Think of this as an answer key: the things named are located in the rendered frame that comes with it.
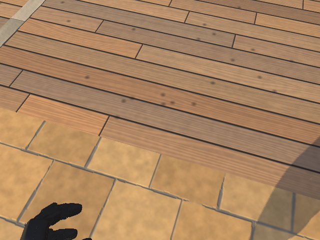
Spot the robot left hand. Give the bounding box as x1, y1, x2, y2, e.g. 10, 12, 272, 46
20, 202, 92, 240

